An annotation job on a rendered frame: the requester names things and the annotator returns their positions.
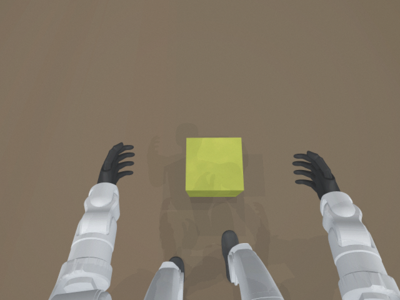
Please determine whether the right robot thigh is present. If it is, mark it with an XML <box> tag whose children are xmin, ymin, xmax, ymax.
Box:
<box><xmin>227</xmin><ymin>249</ymin><xmax>284</xmax><ymax>300</ymax></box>

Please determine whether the left robot forearm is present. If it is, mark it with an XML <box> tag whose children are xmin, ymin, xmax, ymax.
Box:
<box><xmin>48</xmin><ymin>182</ymin><xmax>120</xmax><ymax>300</ymax></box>

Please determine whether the left robot thigh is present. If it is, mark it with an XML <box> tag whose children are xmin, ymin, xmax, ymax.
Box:
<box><xmin>144</xmin><ymin>267</ymin><xmax>184</xmax><ymax>300</ymax></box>

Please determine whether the robot thigh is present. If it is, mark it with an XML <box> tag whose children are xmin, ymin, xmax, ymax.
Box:
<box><xmin>227</xmin><ymin>249</ymin><xmax>284</xmax><ymax>300</ymax></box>
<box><xmin>144</xmin><ymin>267</ymin><xmax>184</xmax><ymax>300</ymax></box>

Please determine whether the robot left hand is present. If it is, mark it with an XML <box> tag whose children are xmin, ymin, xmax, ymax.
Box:
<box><xmin>97</xmin><ymin>142</ymin><xmax>135</xmax><ymax>185</ymax></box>

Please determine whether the carton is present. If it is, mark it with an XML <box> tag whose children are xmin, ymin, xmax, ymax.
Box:
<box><xmin>186</xmin><ymin>137</ymin><xmax>244</xmax><ymax>197</ymax></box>

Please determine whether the robot right hand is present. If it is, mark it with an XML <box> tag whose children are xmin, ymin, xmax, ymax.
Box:
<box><xmin>292</xmin><ymin>151</ymin><xmax>340</xmax><ymax>200</ymax></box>

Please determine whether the right robot forearm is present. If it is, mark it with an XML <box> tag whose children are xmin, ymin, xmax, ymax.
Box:
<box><xmin>320</xmin><ymin>191</ymin><xmax>400</xmax><ymax>300</ymax></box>

